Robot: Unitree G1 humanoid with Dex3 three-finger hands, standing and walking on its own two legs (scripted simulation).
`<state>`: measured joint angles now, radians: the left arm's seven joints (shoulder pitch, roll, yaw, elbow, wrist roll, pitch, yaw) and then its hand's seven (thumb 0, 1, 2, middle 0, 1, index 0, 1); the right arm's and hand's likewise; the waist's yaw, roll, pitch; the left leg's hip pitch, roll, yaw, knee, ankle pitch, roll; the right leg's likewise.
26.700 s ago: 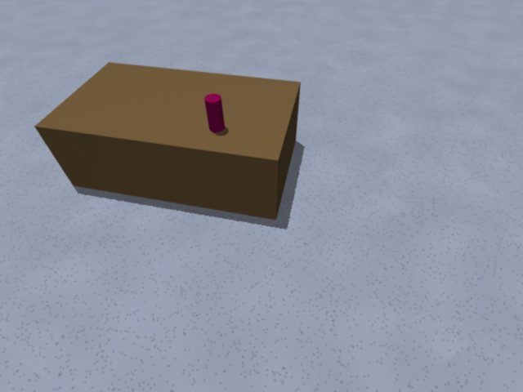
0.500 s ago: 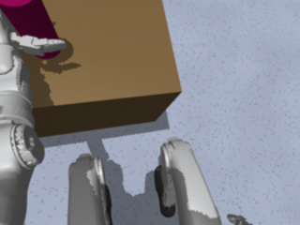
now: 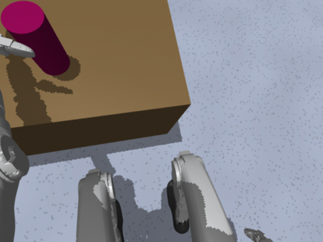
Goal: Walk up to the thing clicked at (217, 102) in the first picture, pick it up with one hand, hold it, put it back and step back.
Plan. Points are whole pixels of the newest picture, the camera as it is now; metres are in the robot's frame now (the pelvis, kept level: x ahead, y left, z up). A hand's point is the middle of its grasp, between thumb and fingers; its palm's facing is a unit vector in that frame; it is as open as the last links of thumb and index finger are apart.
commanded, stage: rise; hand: left
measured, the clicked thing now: (41, 43) +0.58 +0.19 -0.01
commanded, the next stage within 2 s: home in 0.14 s
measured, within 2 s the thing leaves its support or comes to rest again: neither
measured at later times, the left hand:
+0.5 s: hand out of the picture +0.55 +0.29 +0.18, palm faces +0.27 -0.91 -0.33, open 17.3 cm
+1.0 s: hand out of the picture +0.34 +0.22 +0.18, palm faces +0.18 -0.94 -0.30, open 17.0 cm
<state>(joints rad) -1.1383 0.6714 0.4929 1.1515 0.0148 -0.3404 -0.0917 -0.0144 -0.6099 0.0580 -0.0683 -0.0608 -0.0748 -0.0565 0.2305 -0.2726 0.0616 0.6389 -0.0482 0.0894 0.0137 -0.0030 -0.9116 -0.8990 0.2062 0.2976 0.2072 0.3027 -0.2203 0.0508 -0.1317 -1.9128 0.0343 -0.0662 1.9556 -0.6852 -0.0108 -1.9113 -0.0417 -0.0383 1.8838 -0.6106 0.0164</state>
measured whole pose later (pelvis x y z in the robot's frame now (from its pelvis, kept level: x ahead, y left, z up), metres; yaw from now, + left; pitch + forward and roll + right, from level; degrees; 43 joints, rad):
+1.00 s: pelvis +0.08 +0.01 +0.27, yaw +2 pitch +10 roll -2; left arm -0.04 0.25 0.08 0.62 -0.03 0.05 0.14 -0.01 -0.45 0.11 -0.06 -0.07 -0.07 -0.07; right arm 0.25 -0.22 0.02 0.58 0.04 0.05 -0.13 0.00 -0.90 -0.90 0.20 0.30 0.21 0.30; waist -0.04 0.02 -0.09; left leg -0.57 0.05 0.00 0.84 -0.43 -0.01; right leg -0.57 -0.02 -0.04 0.78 -0.37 0.02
